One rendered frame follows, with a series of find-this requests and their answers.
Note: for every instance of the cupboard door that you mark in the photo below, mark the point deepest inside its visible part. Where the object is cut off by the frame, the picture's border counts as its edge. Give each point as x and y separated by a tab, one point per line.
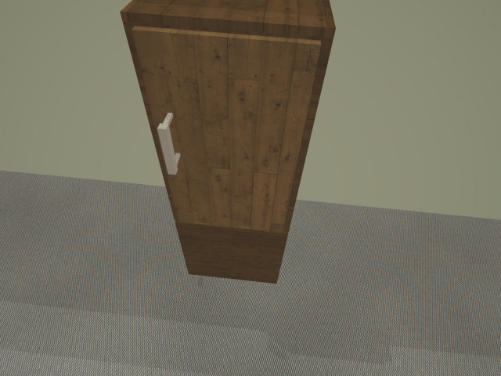
239	105

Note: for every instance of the handle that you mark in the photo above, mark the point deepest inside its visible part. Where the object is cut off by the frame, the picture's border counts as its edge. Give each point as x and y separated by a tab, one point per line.
171	159

